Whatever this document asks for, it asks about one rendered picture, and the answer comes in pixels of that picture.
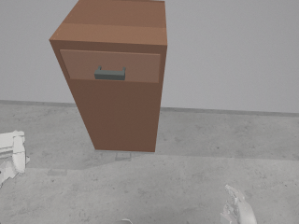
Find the drawer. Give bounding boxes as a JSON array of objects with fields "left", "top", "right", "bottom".
[{"left": 60, "top": 49, "right": 161, "bottom": 82}]

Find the robot right hand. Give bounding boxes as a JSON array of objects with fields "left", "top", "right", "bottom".
[{"left": 220, "top": 184, "right": 257, "bottom": 224}]

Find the cabinet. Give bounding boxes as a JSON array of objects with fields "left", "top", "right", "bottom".
[{"left": 49, "top": 0, "right": 168, "bottom": 152}]

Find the robot left hand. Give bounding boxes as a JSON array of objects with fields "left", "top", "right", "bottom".
[{"left": 0, "top": 130, "right": 30, "bottom": 188}]

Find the handle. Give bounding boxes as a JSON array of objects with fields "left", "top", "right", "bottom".
[{"left": 94, "top": 65, "right": 126, "bottom": 81}]

